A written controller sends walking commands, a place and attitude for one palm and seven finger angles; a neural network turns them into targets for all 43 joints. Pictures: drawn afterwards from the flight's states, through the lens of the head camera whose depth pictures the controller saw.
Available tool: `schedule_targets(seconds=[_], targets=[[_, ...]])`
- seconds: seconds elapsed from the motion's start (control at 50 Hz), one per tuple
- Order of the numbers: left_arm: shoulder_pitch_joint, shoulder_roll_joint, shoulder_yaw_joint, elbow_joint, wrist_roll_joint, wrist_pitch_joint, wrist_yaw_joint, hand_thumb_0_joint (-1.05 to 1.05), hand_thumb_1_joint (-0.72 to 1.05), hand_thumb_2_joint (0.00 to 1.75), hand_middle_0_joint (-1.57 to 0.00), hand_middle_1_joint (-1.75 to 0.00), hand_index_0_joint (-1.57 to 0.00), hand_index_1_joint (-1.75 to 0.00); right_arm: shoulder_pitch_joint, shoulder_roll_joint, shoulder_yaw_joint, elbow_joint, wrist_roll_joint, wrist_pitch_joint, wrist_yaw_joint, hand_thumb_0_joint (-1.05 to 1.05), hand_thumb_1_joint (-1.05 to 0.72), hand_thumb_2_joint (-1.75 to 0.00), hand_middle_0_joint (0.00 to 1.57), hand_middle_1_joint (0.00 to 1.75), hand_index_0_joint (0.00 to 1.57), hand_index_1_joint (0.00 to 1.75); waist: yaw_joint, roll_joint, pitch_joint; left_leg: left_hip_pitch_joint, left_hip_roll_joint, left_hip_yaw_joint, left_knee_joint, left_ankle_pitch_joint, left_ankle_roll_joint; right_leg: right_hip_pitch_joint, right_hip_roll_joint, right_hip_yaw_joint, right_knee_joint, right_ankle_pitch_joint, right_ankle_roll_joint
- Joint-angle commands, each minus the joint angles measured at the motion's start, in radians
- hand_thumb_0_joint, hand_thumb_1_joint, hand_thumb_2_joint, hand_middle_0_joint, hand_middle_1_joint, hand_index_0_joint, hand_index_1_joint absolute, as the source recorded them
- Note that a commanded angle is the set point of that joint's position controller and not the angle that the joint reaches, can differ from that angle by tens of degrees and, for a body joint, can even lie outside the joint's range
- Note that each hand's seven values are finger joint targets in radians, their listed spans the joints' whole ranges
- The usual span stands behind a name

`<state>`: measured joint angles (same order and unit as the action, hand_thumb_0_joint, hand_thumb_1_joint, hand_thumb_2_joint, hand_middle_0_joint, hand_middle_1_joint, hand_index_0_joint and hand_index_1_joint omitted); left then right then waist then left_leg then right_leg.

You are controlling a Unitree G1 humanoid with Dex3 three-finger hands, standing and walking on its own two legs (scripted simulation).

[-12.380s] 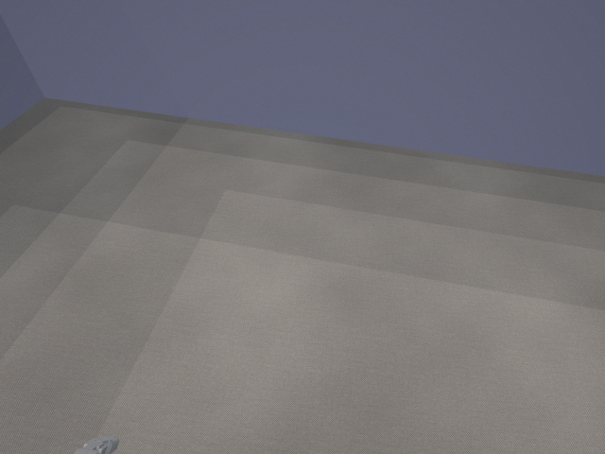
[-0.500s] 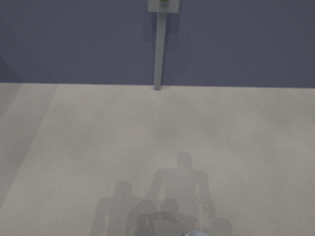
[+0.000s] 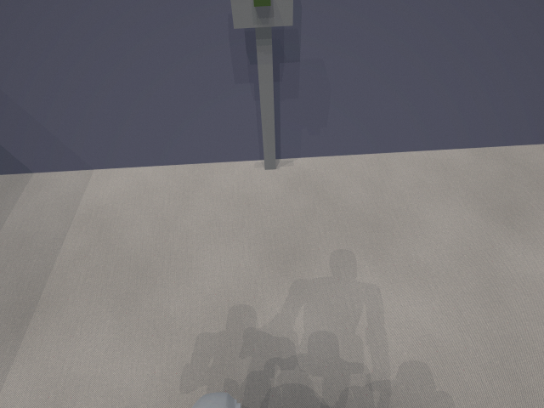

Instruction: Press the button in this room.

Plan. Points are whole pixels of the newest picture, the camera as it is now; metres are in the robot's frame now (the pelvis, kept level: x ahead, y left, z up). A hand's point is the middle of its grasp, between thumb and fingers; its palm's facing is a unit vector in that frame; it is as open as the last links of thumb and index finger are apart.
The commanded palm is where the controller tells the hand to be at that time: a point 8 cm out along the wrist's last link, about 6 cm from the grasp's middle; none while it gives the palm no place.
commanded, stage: stand and wait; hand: left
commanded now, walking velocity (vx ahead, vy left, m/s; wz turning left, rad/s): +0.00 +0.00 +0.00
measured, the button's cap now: out of the picture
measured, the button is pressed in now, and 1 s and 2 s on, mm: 0 0 0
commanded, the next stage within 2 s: look at it before walking up in 0.66 s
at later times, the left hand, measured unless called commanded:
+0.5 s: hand out of the picture +0.06 +0.19 -0.18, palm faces +0.03 -0.99 -0.12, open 7.4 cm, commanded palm none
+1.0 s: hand out of the picture +0.08 +0.21 -0.17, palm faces -0.01 -0.98 -0.18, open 7.4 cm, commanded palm none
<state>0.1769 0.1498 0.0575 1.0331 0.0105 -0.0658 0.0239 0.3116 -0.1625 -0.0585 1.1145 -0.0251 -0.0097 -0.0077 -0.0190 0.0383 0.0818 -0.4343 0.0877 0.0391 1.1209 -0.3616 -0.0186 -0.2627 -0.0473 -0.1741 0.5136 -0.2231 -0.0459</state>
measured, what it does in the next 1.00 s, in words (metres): steps on the spot: left foot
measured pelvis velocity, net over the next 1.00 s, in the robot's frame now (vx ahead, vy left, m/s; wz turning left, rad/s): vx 0.09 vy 0.04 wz -0.03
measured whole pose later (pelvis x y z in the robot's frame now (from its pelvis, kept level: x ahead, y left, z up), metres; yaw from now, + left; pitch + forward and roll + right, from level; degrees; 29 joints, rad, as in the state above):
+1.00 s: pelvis +0.09 +0.04 +0.01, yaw -2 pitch -2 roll +0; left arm 0.29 0.14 0.00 1.14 0.00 0.00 0.04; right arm 0.33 -0.11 -0.01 1.19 -0.01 -0.01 -0.02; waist -0.01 -0.01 0.05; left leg -0.17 0.02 0.14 0.41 -0.20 0.02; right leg -0.07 -0.09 -0.12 0.40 -0.28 0.04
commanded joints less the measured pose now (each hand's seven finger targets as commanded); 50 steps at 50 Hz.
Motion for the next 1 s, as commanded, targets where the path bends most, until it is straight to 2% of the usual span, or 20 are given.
schedule_targets(seconds=[0.0,0.04,0.08,0.1,0.12,0.14,0.16,0.18,0.2,0.22,0.24,0.26,0.32,0.34,0.4,0.46,0.66,0.82,0.88,0.98], targets=[[0.069,0.106,-0.011,0.002,0.012,-0.002,-0.001,0.00,0.90,0.90,-0.20,-0.30,-0.20,-0.30,0.079,0.018,0.016,-0.029,0.006,0.003,0.004,0.00,-0.90,-0.90,0.20,0.30,0.20,0.30,-0.006,-0.173,-0.073,0.059,0.016,0.025,-0.213,0.039,-0.027,-0.001,-0.226,0.132,-0.238,0.410,-0.078],[0.079,0.124,-0.011,0.016,0.009,0.005,-0.003,0.00,0.90,0.90,-0.20,-0.30,-0.20,-0.30,0.035,0.010,0.022,-0.039,0.009,0.000,0.004,0.00,-0.90,-0.90,0.20,0.30,0.20,0.30,0.008,-0.180,-0.075,0.075,0.006,0.041,-0.320,0.062,-0.035,0.031,-0.217,0.126,-0.227,0.396,-0.079],[0.099,0.131,-0.009,0.034,0.008,0.012,-0.002,0.00,0.90,0.90,-0.20,-0.30,-0.20,-0.30,-0.017,-0.004,0.026,-0.052,0.010,-0.007,0.001,0.00,-0.90,-0.90,0.20,0.30,0.20,0.30,0.027,-0.187,-0.076,0.117,-0.001,0.041,-0.441,0.085,-0.035,0.056,-0.214,0.145,-0.204,0.374,-0.078],[0.100,0.132,-0.011,0.046,0.006,0.016,-0.001,0.00,0.90,0.90,-0.20,-0.30,-0.20,-0.30,-0.025,-0.011,0.027,-0.049,0.011,-0.011,0.001,0.00,-0.90,-0.90,0.20,0.30,0.20,0.30,0.024,-0.181,-0.077,0.160,-0.008,0.041,-0.512,0.128,-0.034,0.059,-0.201,0.142,-0.183,0.356,-0.067],[0.094,0.130,-0.011,0.049,0.002,0.020,0.001,0.00,0.90,0.90,-0.20,-0.30,-0.20,-0.30,-0.012,-0.016,0.029,-0.041,0.010,-0.016,-0.001,0.00,-0.90,-0.90,0.20,0.30,0.20,0.30,0.010,-0.164,-0.081,0.222,-0.010,0.049,-0.597,0.205,-0.036,0.046,-0.187,0.127,-0.157,0.317,-0.046],[0.096,0.121,-0.016,0.056,-0.002,0.024,0.002,0.00,0.90,0.90,-0.20,-0.30,-0.20,-0.30,-0.001,-0.036,0.029,-0.027,0.010,-0.024,-0.001,0.00,-0.90,-0.90,0.20,0.30,0.20,0.30,0.003,-0.117,-0.084,0.306,0.003,0.037,-0.676,0.311,-0.035,0.009,-0.162,0.117,-0.120,0.252,-0.017],[0.127,0.095,-0.023,0.061,-0.003,0.030,0.003,0.00,0.90,0.90,-0.20,-0.30,-0.20,-0.30,0.001,-0.076,0.026,-0.024,0.010,-0.033,-0.003,0.00,-0.90,-0.90,0.20,0.30,0.20,0.30,0.010,-0.007,-0.095,0.374,0.058,-0.016,-0.697,0.454,-0.018,-0.037,-0.115,0.104,-0.083,0.150,0.019],[0.155,0.071,-0.029,0.062,-0.002,0.037,0.006,0.00,0.90,0.90,-0.20,-0.30,-0.20,-0.30,-0.007,-0.112,0.021,-0.025,0.008,-0.032,-0.007,0.00,-0.90,-0.90,0.20,0.30,0.20,0.30,0.021,0.064,-0.075,0.354,0.125,-0.058,-0.706,0.499,0.017,-0.031,-0.078,0.095,-0.086,0.015,0.046],[0.170,0.057,-0.037,0.070,-0.001,0.046,0.005,0.00,0.90,0.90,-0.20,-0.30,-0.20,-0.30,-0.041,-0.126,0.022,-0.028,0.011,-0.028,-0.013,0.00,-0.90,-0.90,0.20,0.30,0.20,0.30,0.031,0.108,-0.045,0.307,0.158,-0.096,-0.735,0.463,0.051,-0.025,-0.059,0.084,-0.085,-0.055,0.068],[0.166,0.055,-0.040,0.084,-0.003,0.051,0.005,0.00,0.90,0.90,-0.20,-0.30,-0.20,-0.30,-0.061,-0.121,0.024,-0.023,0.013,-0.026,-0.018,0.00,-0.90,-0.90,0.20,0.30,0.20,0.30,0.026,0.176,-0.042,0.258,0.165,-0.125,-0.801,0.408,0.073,0.036,-0.060,0.059,-0.063,-0.063,0.084],[0.166,0.065,-0.043,0.090,-0.003,0.053,0.003,0.00,0.90,0.90,-0.20,-0.30,-0.20,-0.30,-0.077,-0.116,0.028,-0.025,0.016,-0.022,-0.020,0.00,-0.90,-0.90,0.20,0.30,0.20,0.30,0.033,0.163,-0.026,0.222,0.155,-0.122,-0.834,0.378,0.077,0.072,-0.059,0.065,-0.059,-0.059,0.087],[0.189,0.063,-0.046,0.100,-0.002,0.053,0.003,0.00,0.90,0.90,-0.20,-0.30,-0.20,-0.30,-0.099,-0.110,0.029,-0.027,0.017,-0.021,-0.023,0.00,-0.90,-0.90,0.20,0.30,0.20,0.30,0.045,0.134,-0.024,0.236,0.136,-0.100,-0.820,0.381,0.073,0.078,-0.068,0.076,-0.091,-0.026,0.082],[0.212,0.070,-0.054,0.121,0.001,0.042,0.007,0.00,0.90,0.90,-0.20,-0.30,-0.20,-0.30,-0.087,-0.085,0.032,-0.020,0.020,-0.024,-0.023,0.00,-0.90,-0.90,0.20,0.30,0.20,0.30,0.028,0.008,-0.039,0.312,0.076,-0.028,-0.752,0.425,0.036,0.069,-0.099,0.106,-0.180,0.105,0.071],[0.205,0.073,-0.053,0.121,0.001,0.039,0.009,0.00,0.90,0.90,-0.20,-0.30,-0.20,-0.30,-0.070,-0.079,0.031,-0.015,0.019,-0.025,-0.023,0.00,-0.90,-0.90,0.20,0.30,0.20,0.30,0.019,-0.001,-0.053,0.330,0.071,-0.021,-0.747,0.445,0.032,0.078,-0.104,0.107,-0.183,0.132,0.068],[0.208,0.075,-0.053,0.115,0.000,0.038,0.013,0.00,0.90,0.90,-0.20,-0.30,-0.20,-0.30,-0.052,-0.082,0.030,-0.006,0.020,-0.025,-0.024,0.00,-0.90,-0.90,0.20,0.30,0.20,0.30,0.017,-0.024,-0.062,0.347,0.072,-0.021,-0.748,0.470,0.034,0.091,-0.105,0.103,-0.182,0.143,0.068],[0.212,0.071,-0.050,0.112,0.001,0.040,0.017,0.00,0.90,0.90,-0.20,-0.30,-0.20,-0.30,-0.040,-0.077,0.031,-0.002,0.017,-0.027,-0.026,0.00,-0.90,-0.90,0.20,0.30,0.20,0.30,0.016,-0.023,-0.060,0.344,0.066,-0.020,-0.753,0.498,0.037,0.108,-0.106,0.101,-0.177,0.160,0.067],[0.209,0.083,-0.049,0.101,-0.003,0.050,0.022,0.00,0.90,0.90,-0.20,-0.30,-0.20,-0.30,-0.004,-0.081,0.036,0.018,0.018,-0.024,-0.025,0.00,-0.90,-0.90,0.20,0.30,0.20,0.30,0.028,-0.030,-0.023,0.317,0.056,-0.020,-0.778,0.456,0.042,0.132,-0.111,0.100,-0.182,0.125,0.062],[0.202,0.084,-0.047,0.095,-0.005,0.056,0.023,0.00,0.90,0.90,-0.20,-0.30,-0.20,-0.30,0.035,-0.065,0.037,0.035,0.021,-0.018,-0.021,0.00,-0.90,-0.90,0.20,0.30,0.20,0.30,0.029,-0.037,0.023,0.266,0.046,-0.022,-0.809,0.310,0.041,0.122,-0.107,0.100,-0.195,0.049,0.059],[0.203,0.082,-0.047,0.093,-0.005,0.055,0.023,0.00,0.90,0.90,-0.20,-0.30,-0.20,-0.30,0.049,-0.061,0.035,0.041,0.020,-0.017,-0.020,0.00,-0.90,-0.90,0.20,0.30,0.20,0.30,0.026,-0.055,0.018,0.265,0.041,-0.023,-0.808,0.294,0.042,0.121,-0.105,0.100,-0.194,0.047,0.058],[0.210,0.071,-0.047,0.094,-0.003,0.055,0.024,0.00,0.90,0.90,-0.20,-0.30,-0.20,-0.30,0.055,-0.049,0.032,0.044,0.021,-0.016,-0.020,0.00,-0.90,-0.90,0.20,0.30,0.20,0.30,0.022,-0.039,0.023,0.261,0.038,-0.021,-0.809,0.248,0.042,0.096,-0.101,0.105,-0.194,0.028,0.055]])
